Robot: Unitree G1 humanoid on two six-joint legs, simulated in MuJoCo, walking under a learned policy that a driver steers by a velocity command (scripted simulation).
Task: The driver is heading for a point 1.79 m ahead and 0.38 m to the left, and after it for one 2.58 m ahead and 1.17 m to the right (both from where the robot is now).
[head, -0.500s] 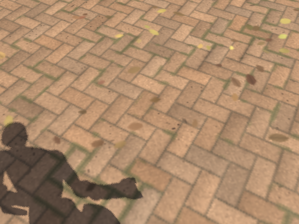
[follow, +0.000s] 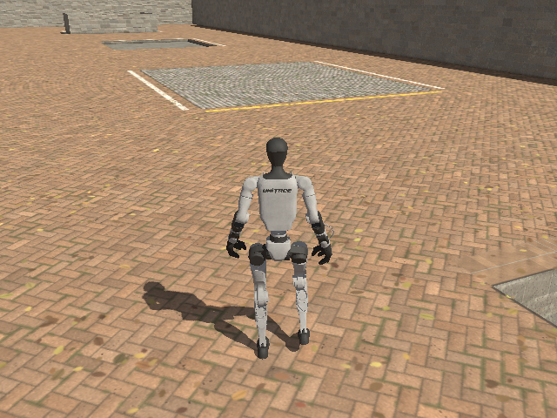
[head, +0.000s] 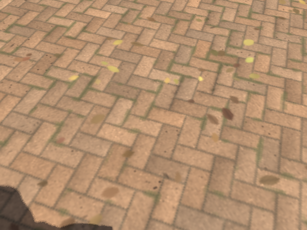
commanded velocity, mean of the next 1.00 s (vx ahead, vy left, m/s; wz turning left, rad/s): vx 0.50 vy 0.00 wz -0.03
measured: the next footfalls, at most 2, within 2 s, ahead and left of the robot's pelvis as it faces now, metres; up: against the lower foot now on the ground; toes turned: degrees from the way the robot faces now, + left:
right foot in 0.28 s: +0.32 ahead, -0.15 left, +0.00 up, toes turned -1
left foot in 0.82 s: +0.64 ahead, +0.08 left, +0.00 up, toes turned +2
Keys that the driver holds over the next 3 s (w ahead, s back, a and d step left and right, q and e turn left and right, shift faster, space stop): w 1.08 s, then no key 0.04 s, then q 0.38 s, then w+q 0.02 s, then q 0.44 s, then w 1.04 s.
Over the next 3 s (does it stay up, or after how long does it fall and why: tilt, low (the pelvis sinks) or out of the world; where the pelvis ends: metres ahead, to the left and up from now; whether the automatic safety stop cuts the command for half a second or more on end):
stays up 1.13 0.22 0.00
